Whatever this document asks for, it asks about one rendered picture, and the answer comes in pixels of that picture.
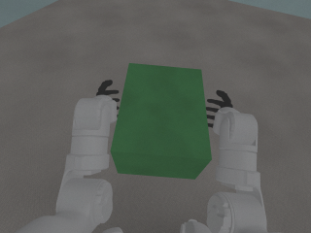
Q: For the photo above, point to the robot left hand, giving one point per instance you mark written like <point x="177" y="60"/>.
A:
<point x="102" y="90"/>

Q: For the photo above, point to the robot left upper arm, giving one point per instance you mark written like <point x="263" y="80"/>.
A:
<point x="82" y="204"/>

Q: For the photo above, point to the left robot forearm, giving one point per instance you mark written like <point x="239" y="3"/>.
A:
<point x="89" y="145"/>

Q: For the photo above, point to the robot right hand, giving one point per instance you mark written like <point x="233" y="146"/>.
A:
<point x="222" y="104"/>

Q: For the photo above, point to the robot right thigh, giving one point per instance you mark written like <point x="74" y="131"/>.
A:
<point x="194" y="227"/>

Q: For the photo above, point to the carton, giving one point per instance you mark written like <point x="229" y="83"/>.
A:
<point x="162" y="127"/>

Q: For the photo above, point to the right robot forearm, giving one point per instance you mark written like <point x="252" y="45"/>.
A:
<point x="238" y="144"/>

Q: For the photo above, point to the robot right upper arm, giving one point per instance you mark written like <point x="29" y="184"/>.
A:
<point x="229" y="212"/>

